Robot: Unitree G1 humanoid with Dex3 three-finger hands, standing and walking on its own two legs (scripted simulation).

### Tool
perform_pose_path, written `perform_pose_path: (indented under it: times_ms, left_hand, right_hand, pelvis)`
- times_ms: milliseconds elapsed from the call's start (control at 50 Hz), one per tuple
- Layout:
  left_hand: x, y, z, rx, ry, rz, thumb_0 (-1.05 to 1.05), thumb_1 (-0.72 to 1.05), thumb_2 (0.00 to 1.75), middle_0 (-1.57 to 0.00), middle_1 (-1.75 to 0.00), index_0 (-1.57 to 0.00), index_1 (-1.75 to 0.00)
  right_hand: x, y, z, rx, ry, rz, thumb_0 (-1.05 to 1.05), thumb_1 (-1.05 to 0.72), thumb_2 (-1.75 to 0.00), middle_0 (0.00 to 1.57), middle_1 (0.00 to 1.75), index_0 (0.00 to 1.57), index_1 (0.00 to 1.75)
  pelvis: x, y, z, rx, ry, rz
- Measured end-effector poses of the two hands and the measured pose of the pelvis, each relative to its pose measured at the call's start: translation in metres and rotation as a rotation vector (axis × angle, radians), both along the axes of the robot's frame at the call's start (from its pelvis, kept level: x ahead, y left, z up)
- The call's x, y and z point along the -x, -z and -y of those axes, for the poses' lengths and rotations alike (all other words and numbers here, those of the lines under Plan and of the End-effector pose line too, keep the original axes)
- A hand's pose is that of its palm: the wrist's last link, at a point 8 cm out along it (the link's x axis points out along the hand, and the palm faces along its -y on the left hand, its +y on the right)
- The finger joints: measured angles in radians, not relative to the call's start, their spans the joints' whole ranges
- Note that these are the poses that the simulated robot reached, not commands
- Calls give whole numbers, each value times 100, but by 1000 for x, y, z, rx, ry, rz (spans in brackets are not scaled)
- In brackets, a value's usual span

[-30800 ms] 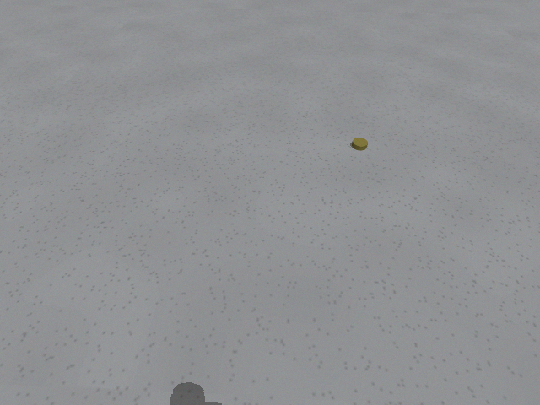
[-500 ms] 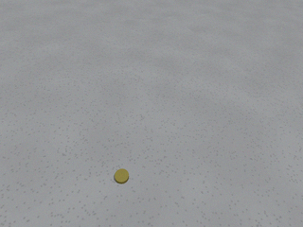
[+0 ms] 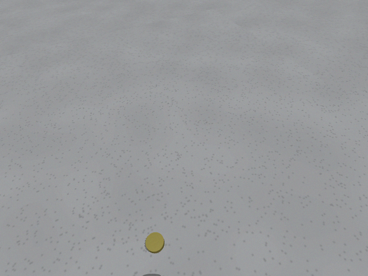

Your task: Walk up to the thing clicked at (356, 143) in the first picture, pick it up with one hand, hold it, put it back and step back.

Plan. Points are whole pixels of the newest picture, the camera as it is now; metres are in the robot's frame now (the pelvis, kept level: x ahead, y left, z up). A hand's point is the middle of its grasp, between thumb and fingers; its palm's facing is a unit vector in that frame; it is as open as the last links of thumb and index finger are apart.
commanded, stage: walk up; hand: left
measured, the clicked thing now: (155, 242) +0.42 +0.20 -0.75
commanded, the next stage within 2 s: none
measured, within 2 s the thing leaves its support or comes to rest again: neither
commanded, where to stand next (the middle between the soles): +0.09 +0.01 m, yaw +4 degrees
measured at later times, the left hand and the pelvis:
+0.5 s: hand out of the picture +0.06 +0.28 -0.17, palm faces -0.03 -0.91 -0.40, open 7.4 cm; pelvis +0.00 +0.00 -0.03, yaw -2 degrees
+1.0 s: hand out of the picture +0.11 +0.26 -0.14, palm faces +0.01 -0.94 -0.34, open 7.4 cm; pelvis -0.01 +0.00 +0.00, yaw +1 degrees
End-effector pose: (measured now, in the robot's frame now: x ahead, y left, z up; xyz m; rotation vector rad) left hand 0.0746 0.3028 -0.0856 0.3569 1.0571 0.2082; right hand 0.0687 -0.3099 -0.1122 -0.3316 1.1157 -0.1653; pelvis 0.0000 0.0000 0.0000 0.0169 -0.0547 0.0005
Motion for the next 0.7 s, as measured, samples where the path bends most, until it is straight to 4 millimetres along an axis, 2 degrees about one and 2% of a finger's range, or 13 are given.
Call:
perform_pose_path:
  times_ms: [60,140,220,300,360,480,540,580,640,700]
  left_hand:
    - [-4,7,-3,-3,6,-43,1,90,90,-20,-30,-21,-30]
    - [-14,27,-17,12,-11,-62,1,90,90,-20,-30,-21,-30]
    - [-26,49,-31,30,-55,-76,1,90,90,-20,-30,-21,-30]
    - [-27,54,-32,36,-55,-116,1,90,90,-20,-30,-21,-30]
    - [-20,54,-32,32,-52,-142,1,91,90,-20,-30,-21,-30]
    - [9,50,-26,-16,-43,-188,1,91,90,-20,-30,-21,-30]
    - [29,42,-16,-35,-56,-197,1,91,90,-20,-30,-21,-30]
    - [39,34,-11,-40,-58,-207,1,91,90,-20,-30,-21,-30]
    - [43,26,-7,-45,-62,-215,1,90,90,-20,-30,-21,-30]
    - [35,25,-6,-40,-62,-184,1,90,90,-20,-30,-21,-30]
  right_hand:
    - [-28,-5,-4,13,-6,36,0,-90,-90,20,30,20,30]
    - [-49,-2,-13,50,-23,30,0,-90,-90,20,30,20,30]
    - [-57,2,-26,76,-31,1,0,-90,-90,20,30,20,30]
    - [-60,-4,-34,77,-30,5,0,-90,-90,21,30,20,30]
    - [-62,-7,-31,79,-33,23,0,-90,-90,21,30,20,31]
    - [-58,4,-9,69,-25,59,0,-90,-90,21,30,21,31]
    - [-48,13,1,47,2,44,0,-90,-90,21,30,20,31]
    - [-40,15,2,26,19,22,0,-90,-90,20,30,20,30]
    - [-27,17,3,-2,40,3,0,-90,-90,20,30,20,30]
    - [-15,23,1,-7,39,-32,0,-90,-90,20,30,20,30]
  pelvis:
    - [-11,1,-5,15,5,-5]
    - [-24,12,-16,32,-8,0]
    - [-28,22,-24,11,-14,5]
    - [-24,18,-23,34,-9,-4]
    - [-19,17,-20,36,0,-18]
    - [-6,25,-7,18,32,-24]
    - [-1,24,-1,54,16,-1]
    - [-1,19,3,19,30,-4]
    - [-2,13,4,3,27,-7]
    - [0,13,3,4,1,-10]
